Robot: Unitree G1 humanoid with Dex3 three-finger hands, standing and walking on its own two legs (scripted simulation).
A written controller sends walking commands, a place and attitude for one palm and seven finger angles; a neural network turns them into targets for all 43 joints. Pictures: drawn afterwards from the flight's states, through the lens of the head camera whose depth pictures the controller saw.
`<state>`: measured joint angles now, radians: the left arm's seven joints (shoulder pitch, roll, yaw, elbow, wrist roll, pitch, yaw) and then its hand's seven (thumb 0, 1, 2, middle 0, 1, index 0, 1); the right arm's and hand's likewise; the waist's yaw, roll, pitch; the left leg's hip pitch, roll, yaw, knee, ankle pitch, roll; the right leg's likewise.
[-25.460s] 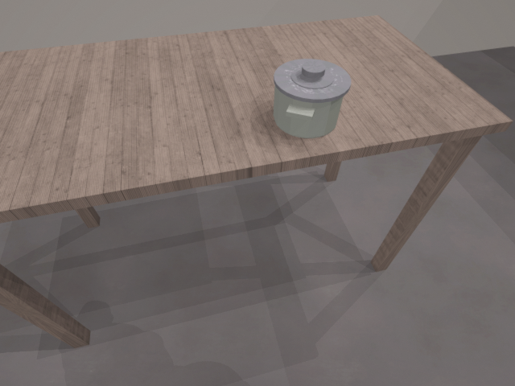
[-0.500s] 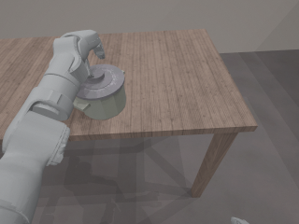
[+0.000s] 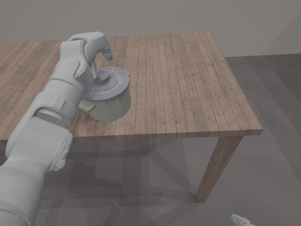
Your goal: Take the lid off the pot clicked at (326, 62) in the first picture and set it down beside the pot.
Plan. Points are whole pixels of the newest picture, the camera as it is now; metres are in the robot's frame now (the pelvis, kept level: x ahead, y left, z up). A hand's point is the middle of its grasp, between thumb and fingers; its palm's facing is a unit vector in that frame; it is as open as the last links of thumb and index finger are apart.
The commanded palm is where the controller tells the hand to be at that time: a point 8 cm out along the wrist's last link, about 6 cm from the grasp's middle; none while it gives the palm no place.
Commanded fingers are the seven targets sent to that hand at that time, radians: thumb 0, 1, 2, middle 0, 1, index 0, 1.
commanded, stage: move the open hand above the knob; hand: left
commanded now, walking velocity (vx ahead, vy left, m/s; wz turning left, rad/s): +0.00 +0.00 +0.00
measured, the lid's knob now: (101, 77) +0.49 +0.14 +0.16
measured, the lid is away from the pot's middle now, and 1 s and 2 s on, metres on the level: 0.00 0.00 0.00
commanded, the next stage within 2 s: lower the open fingers around the knob in 0.56 s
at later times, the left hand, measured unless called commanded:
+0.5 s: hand (88, 67) +0.45 +0.15 +0.22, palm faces -0.25 -0.07 -0.97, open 10.1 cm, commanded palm +0.44 +0.15 +0.27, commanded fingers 0.00 -0.23 1.24 -0.80 -0.08 -0.80 -0.08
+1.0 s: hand (93, 75) +0.45 +0.15 +0.19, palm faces -0.35 -0.12 -0.93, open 10.2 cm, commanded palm +0.45 +0.15 +0.25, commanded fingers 0.00 -0.23 1.24 -0.80 -0.08 -0.80 -0.08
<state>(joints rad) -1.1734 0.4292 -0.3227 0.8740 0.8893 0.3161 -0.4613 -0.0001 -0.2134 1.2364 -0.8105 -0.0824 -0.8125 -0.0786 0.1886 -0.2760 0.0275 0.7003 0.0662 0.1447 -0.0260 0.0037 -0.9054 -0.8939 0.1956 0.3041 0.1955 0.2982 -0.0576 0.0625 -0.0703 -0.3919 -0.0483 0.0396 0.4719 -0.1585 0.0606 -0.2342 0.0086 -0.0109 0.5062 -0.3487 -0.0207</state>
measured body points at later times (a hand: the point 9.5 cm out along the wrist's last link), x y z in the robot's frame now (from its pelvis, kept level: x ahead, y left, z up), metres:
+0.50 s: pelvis -0.01 +0.00 +0.00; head +0.00 -0.02 +0.45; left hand +0.46 +0.15 +0.27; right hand +0.11 -0.26 -0.12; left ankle +0.05 +0.08 -0.73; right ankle -0.06 -0.11 -0.73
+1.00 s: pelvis -0.01 +0.01 +0.00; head +0.00 -0.01 +0.45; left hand +0.47 +0.15 +0.24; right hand +0.10 -0.24 -0.13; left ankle +0.05 +0.09 -0.73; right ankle -0.06 -0.11 -0.73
